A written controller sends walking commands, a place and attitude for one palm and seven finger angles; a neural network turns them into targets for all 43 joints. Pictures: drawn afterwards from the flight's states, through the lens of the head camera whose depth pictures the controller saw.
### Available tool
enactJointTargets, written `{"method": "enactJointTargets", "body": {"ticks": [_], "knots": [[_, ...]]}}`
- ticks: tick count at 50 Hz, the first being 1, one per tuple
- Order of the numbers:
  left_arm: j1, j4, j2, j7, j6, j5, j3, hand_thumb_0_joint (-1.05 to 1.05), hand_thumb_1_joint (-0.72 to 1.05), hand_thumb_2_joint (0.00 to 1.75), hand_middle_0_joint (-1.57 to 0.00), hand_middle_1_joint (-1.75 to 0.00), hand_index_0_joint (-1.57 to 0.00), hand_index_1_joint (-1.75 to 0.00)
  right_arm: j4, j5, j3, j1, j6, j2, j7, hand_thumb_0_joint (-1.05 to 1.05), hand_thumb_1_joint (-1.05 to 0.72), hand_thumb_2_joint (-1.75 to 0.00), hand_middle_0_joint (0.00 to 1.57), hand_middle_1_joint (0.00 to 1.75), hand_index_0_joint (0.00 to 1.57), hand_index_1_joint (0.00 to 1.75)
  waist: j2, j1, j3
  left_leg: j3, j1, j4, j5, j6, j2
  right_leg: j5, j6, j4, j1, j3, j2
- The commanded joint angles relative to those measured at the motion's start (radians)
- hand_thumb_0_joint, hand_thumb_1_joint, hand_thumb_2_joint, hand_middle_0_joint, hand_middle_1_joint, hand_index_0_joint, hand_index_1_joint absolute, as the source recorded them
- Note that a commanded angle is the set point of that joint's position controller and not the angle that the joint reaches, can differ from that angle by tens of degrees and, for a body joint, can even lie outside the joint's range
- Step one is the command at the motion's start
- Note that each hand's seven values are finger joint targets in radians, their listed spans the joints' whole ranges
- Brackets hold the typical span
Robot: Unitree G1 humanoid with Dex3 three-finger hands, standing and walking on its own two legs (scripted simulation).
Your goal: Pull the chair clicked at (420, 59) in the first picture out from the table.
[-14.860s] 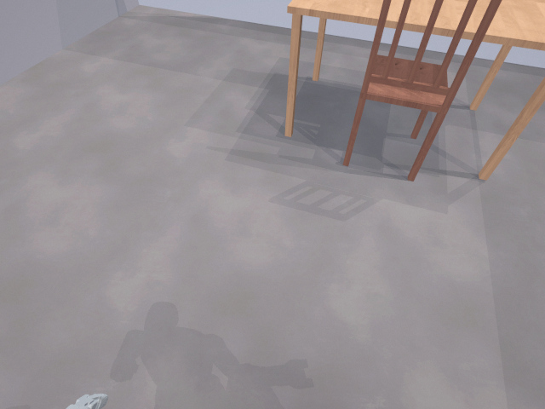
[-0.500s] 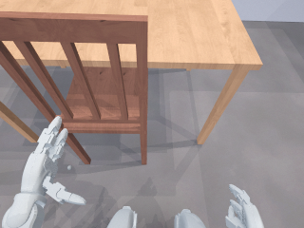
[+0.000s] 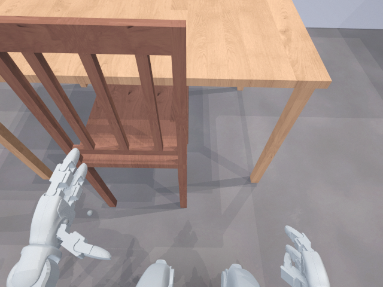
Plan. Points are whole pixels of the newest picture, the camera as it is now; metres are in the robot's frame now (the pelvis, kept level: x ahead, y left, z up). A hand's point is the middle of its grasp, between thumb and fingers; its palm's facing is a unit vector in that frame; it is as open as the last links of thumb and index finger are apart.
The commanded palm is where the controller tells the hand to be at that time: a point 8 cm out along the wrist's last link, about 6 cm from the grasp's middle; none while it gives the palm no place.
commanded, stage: aim the fingers beside a spindle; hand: left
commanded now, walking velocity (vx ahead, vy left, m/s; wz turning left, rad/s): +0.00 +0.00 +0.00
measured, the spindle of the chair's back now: (110, 110) +0.51 +0.24 +0.02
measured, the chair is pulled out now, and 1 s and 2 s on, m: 0.00 0.00 0.00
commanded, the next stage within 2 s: push the fingers through the gap in 1.98 s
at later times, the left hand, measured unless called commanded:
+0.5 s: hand (115, 197) +0.28 +0.17 +0.03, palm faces -0.01 -1.00 -0.04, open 16.9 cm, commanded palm +0.27 +0.22 +0.03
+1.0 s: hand (140, 183) +0.32 +0.13 +0.01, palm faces -0.03 -1.00 -0.02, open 16.9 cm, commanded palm +0.31 +0.19 +0.01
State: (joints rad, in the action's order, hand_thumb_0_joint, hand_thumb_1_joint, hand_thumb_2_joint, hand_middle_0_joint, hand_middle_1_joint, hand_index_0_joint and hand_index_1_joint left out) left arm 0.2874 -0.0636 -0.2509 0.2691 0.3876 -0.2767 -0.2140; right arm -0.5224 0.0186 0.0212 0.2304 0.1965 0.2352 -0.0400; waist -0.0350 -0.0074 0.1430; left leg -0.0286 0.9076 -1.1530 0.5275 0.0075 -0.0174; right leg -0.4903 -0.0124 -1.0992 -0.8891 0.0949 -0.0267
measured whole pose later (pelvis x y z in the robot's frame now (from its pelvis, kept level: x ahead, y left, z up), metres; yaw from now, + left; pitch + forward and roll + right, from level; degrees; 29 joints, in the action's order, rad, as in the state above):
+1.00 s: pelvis +0.00 +0.00 -0.02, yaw -1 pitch +21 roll -1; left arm -0.05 -0.29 -0.16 0.07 0.42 -0.14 -0.06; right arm -0.54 -0.01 0.01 0.22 0.10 0.24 0.00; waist -0.03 -0.03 0.16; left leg -0.01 1.06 -1.26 0.56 0.01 -0.01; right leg -0.53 -0.01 -1.22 -1.05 0.07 -0.03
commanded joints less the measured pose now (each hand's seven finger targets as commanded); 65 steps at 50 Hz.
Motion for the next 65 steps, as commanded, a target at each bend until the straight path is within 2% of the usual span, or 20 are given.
{"method": "enactJointTargets", "body": {"ticks": [1, 6, 11, 13, 19, 22, 24, 31, 35, 39, 41, 43, 45, 46, 50, 52, 55, 57, 59, 65], "knots": [[-0.117, 0.204, -0.115, -0.003, 0.068, -0.019, -0.041, 0.00, -0.50, 0.30, -0.06, -0.08, -0.06, -0.08, 0.137, 0.001, -0.058, -0.017, 0.054, 0.141, -0.011, 0.00, -0.90, -0.90, 0.20, 0.30, 0.20, 0.30, -0.002, -0.029, 0.212, -0.012, -0.126, 0.167, -0.215, 0.017, 0.025, 0.140, -0.003, 0.160, 0.153, -0.037, 0.037], [-0.174, 0.178, -0.110, -0.013, 0.075, -0.005, -0.024, 0.00, -0.50, 0.30, -0.06, -0.08, -0.06, -0.08, 0.129, -0.003, -0.058, -0.014, 0.063, 0.146, -0.011, 0.00, -0.90, -0.90, 0.20, 0.30, 0.20, 0.30, -0.020, -0.025, 0.235, -0.014, -0.116, 0.152, -0.197, 0.015, 0.026, 0.118, -0.007, 0.143, 0.128, -0.041, 0.033], [-0.166, 0.187, -0.108, -0.039, 0.065, 0.010, -0.021, 0.00, -0.50, 0.30, -0.06, -0.08, -0.06, -0.08, 0.137, -0.006, -0.061, -0.016, 0.052, 0.141, -0.002, 0.00, -0.90, -0.90, 0.20, 0.30, 0.20, 0.30, -0.033, -0.008, 0.286, -0.006, -0.122, 0.145, -0.253, 0.013, 0.025, 0.179, -0.008, 0.122, 0.156, -0.044, 0.030], [-0.159, 0.159, -0.113, -0.056, 0.060, 0.018, -0.035, 0.00, -0.50, 0.30, -0.06, -0.08, -0.06, -0.08, 0.135, -0.007, -0.062, -0.013, 0.042, 0.141, 0.002, 0.00, -0.90, -0.90, 0.20, 0.30, 0.20, 0.30, -0.005, -0.006, 0.282, -0.009, -0.107, 0.144, -0.258, 0.013, 0.024, 0.185, -0.008, 0.114, 0.158, -0.041, 0.035], [-0.243, 0.130, -0.085, -0.084, 0.071, 0.034, 0.003, 0.00, -0.50, 0.30, -0.06, -0.08, -0.06, -0.08, 0.138, -0.011, -0.060, -0.015, 0.022, 0.143, 0.007, 0.00, -0.90, -0.90, 0.20, 0.30, 0.20, 0.30, 0.008, -0.022, 0.258, -0.003, -0.062, 0.126, -0.209, 0.015, 0.026, 0.145, -0.005, 0.110, 0.130, -0.051, 0.031], [-0.263, 0.126, -0.102, -0.091, 0.081, 0.041, -0.005, 0.00, -0.50, 0.30, -0.06, -0.08, -0.06, -0.08, 0.134, -0.012, -0.063, -0.014, 0.017, 0.145, 0.007, 0.00, -0.90, -0.90, 0.20, 0.30, 0.20, 0.30, -0.011, -0.018, 0.286, -0.001, -0.067, 0.115, -0.222, 0.016, 0.024, 0.157, -0.009, 0.099, 0.128, -0.055, 0.032], [-0.298, 0.124, -0.072, -0.093, 0.086, 0.043, 0.021, 0.00, -0.50, 0.30, -0.06, -0.08, -0.06, -0.08, 0.126, -0.014, -0.063, -0.008, 0.015, 0.141, 0.008, 0.00, -0.90, -0.90, 0.20, 0.30, 0.20, 0.30, 0.004, -0.027, 0.311, 0.000, -0.079, 0.108, -0.235, 0.016, 0.024, 0.178, -0.006, 0.093, 0.129, -0.054, 0.030], [-0.389, 0.057, -0.064, -0.119, 0.079, 0.063, 0.036, 0.00, -0.50, 0.30, -0.06, -0.08, -0.06, -0.08, 0.113, -0.015, -0.063, -0.008, -0.007, 0.143, 0.010, 0.00, -0.90, -0.90, 0.20, 0.30, 0.20, 0.30, 0.017, -0.033, 0.309, -0.003, -0.055, 0.095, -0.216, 0.014, 0.023, 0.162, -0.006, 0.079, 0.101, -0.055, 0.030], [-0.416, 0.042, -0.062, -0.137, 0.082, 0.074, 0.036, 0.00, -0.50, 0.30, -0.06, -0.08, -0.06, -0.08, 0.115, -0.018, -0.063, -0.008, -0.021, 0.140, 0.015, 0.00, -0.90, -0.90, 0.20, 0.30, 0.20, 0.30, 0.000, -0.023, 0.346, 0.001, -0.062, 0.089, -0.241, 0.013, 0.024, 0.193, -0.009, 0.064, 0.112, -0.057, 0.029], [-0.413, 0.054, -0.012, -0.156, 0.086, 0.089, 0.088, 0.00, -0.50, 0.30, -0.06, -0.08, -0.06, -0.08, 0.117, -0.021, -0.067, -0.001, -0.033, 0.135, 0.024, 0.00, -0.90, -0.90, 0.20, 0.30, 0.20, 0.30, -0.010, -0.025, 0.382, -0.005, -0.109, 0.087, -0.307, 0.008, 0.019, 0.250, -0.012, 0.043, 0.100, -0.044, 0.031], [-0.400, 0.038, -0.015, -0.169, 0.085, 0.094, 0.086, 0.00, -0.50, 0.30, -0.06, -0.08, -0.06, -0.08, 0.119, -0.022, -0.067, 0.000, -0.040, 0.136, 0.029, 0.00, -0.90, -0.90, 0.20, 0.30, 0.20, 0.30, 0.005, -0.023, 0.365, -0.001, -0.082, 0.083, -0.293, 0.007, 0.021, 0.247, -0.011, 0.045, 0.107, -0.047, 0.028], [-0.448, 0.012, -0.022, -0.183, 0.087, 0.111, 0.088, 0.00, -0.50, 0.30, -0.06, -0.08, -0.06, -0.08, 0.113, -0.024, -0.066, -0.002, -0.049, 0.138, 0.029, 0.00, -0.90, -0.90, 0.20, 0.30, 0.20, 0.30, 0.015, -0.032, 0.340, -0.005, -0.059, 0.078, -0.272, 0.008, 0.020, 0.229, -0.011, 0.037, 0.082, -0.047, 0.029], [-0.506, -0.004, 0.011, -0.197, 0.092, 0.118, 0.120, 0.00, -0.50, 0.30, -0.06, -0.08, -0.06, -0.08, 0.108, -0.025, -0.065, -0.003, -0.055, 0.136, 0.032, 0.00, -0.90, -0.90, 0.20, 0.30, 0.20, 0.30, 0.020, -0.046, 0.325, -0.006, -0.051, 0.072, -0.237, 0.009, 0.022, 0.193, -0.010, 0.040, 0.054, -0.046, 0.027], [-0.513, -0.020, 0.003, -0.204, 0.096, 0.121, 0.110, 0.00, -0.50, 0.30, -0.06, -0.08, -0.06, -0.08, 0.108, -0.026, -0.065, -0.005, -0.058, 0.137, 0.032, 0.00, -0.90, -0.90, 0.20, 0.30, 0.20, 0.30, 0.027, -0.040, 0.323, -0.005, -0.039, 0.071, -0.216, 0.009, 0.023, 0.171, -0.011, 0.044, 0.055, -0.051, 0.028], [-0.563, -0.013, 0.008, -0.226, 0.118, 0.135, 0.115, 0.00, -0.50, 0.30, -0.06, -0.08, -0.06, -0.08, 0.102, -0.031, -0.067, -0.004, -0.063, 0.131, 0.033, 0.00, -0.90, -0.90, 0.20, 0.30, 0.20, 0.30, -0.006, -0.035, 0.393, 0.001, -0.068, 0.057, -0.256, 0.009, 0.024, 0.211, -0.014, 0.025, 0.063, -0.055, 0.025], [-0.575, -0.041, 0.008, -0.234, 0.119, 0.142, 0.120, 0.00, -0.50, 0.30, -0.06, -0.08, -0.06, -0.08, 0.099, -0.032, -0.067, 0.002, -0.070, 0.135, 0.035, 0.00, -0.90, -0.90, 0.20, 0.30, 0.20, 0.30, 0.019, -0.043, 0.393, -0.008, -0.063, 0.055, -0.268, 0.009, 0.021, 0.218, -0.015, 0.016, 0.054, -0.049, 0.027], [-0.605, -0.064, 0.044, -0.244, 0.115, 0.151, 0.157, 0.00, -0.50, 0.30, -0.06, -0.08, -0.06, -0.08, 0.096, -0.032, -0.067, 0.003, -0.081, 0.131, 0.042, 0.00, -0.90, -0.90, 0.20, 0.30, 0.20, 0.30, 0.008, -0.047, 0.385, -0.004, -0.058, 0.052, -0.258, 0.006, 0.022, 0.214, -0.014, 0.015, 0.042, -0.050, 0.025], [-0.615, -0.118, 0.022, -0.256, 0.112, 0.157, 0.129, 0.00, -0.50, 0.30, -0.06, -0.08, -0.06, -0.08, 0.092, -0.033, -0.067, 0.006, -0.089, 0.136, 0.041, 0.00, -0.90, -0.90, 0.20, 0.30, 0.20, 0.30, 0.049, -0.046, 0.373, -0.004, -0.020, 0.045, -0.237, 0.010, 0.023, 0.200, -0.013, 0.016, 0.047, -0.055, 0.028], [-0.665, -0.112, 0.041, -0.265, 0.119, 0.163, 0.145, 0.00, -0.50, 0.30, -0.06, -0.08, -0.06, -0.08, 0.090, -0.036, -0.067, 0.005, -0.094, 0.130, 0.044, 0.00, -0.90, -0.90, 0.20, 0.30, 0.20, 0.30, 0.020, -0.050, 0.399, 0.001, -0.027, 0.040, -0.239, 0.008, 0.026, 0.207, -0.013, 0.010, 0.047, -0.059, 0.024], [-0.705, -0.159, 0.034, -0.288, 0.141, 0.169, 0.129, 0.00, -0.50, 0.30, -0.06, -0.08, -0.06, -0.08, 0.081, -0.038, -0.068, 0.010, -0.108, 0.127, 0.049, 0.00, -0.90, -0.90, 0.20, 0.30, 0.20, 0.30, 0.044, -0.054, 0.413, 0.009, -0.002, 0.025, -0.243, 0.009, 0.025, 0.229, -0.011, 0.004, 0.058, -0.068, 0.023]]}}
